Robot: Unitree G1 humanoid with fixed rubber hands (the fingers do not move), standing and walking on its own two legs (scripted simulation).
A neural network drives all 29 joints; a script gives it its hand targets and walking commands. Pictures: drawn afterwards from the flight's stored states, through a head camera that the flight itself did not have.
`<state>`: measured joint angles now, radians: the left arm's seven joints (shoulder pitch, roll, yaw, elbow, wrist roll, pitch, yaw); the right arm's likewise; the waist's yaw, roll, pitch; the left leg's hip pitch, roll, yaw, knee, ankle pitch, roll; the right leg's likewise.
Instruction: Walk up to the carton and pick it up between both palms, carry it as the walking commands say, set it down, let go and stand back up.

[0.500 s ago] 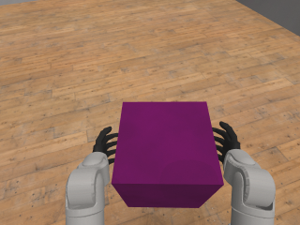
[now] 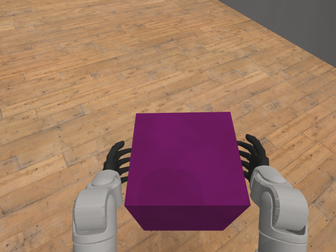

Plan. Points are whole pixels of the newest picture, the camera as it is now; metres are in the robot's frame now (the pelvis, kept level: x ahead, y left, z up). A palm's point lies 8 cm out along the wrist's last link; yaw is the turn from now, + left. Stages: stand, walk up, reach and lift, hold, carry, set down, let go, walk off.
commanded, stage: carry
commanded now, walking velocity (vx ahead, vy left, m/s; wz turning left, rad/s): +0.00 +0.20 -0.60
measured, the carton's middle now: (183, 176) +0.31 +0.01 +0.00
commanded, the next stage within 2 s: none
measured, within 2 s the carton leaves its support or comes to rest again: neither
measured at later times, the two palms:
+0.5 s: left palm (121, 180) +0.26 +0.14 +0.07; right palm (274, 225) +0.20 -0.15 +0.09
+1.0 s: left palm (119, 191) +0.23 +0.14 +0.09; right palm out of the picture +0.11 -0.14 +0.10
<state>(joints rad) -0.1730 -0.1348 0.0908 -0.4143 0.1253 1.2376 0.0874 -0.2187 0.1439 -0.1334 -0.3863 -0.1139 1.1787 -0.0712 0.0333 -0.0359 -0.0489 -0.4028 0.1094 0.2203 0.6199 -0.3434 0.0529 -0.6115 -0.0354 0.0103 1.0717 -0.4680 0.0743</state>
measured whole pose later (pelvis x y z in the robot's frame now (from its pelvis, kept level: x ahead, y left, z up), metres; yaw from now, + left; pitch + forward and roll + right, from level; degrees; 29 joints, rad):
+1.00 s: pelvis -0.08 +0.11 +0.00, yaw -25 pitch +4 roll +0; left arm -0.17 -0.14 0.09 -0.40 0.13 1.26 0.09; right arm -0.20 0.14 -0.13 -0.37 -0.11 1.19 -0.07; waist 0.00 -0.01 -0.08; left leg -0.39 0.09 0.20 0.63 -0.35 -0.01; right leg -0.38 -0.03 -0.02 0.60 -0.29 0.01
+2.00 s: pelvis -0.09 +0.13 +0.00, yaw -25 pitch +2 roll -1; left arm -0.17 -0.13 0.09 -0.35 0.13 1.27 0.10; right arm -0.19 0.14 -0.13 -0.32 -0.11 1.19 -0.07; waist -0.01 0.01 -0.09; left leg -0.38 0.09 0.19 0.61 -0.27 0.03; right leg -0.37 -0.02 -0.02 0.57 -0.24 0.02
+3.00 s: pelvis -0.09 +0.13 +0.00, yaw -25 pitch +2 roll -1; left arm -0.17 -0.13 0.13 -0.06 0.14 0.92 0.07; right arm -0.18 0.14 -0.13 -0.04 -0.15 0.87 -0.06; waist -0.01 0.01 -0.09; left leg -0.38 0.09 0.19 0.61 -0.26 0.03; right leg -0.37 -0.02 -0.02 0.56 -0.23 0.02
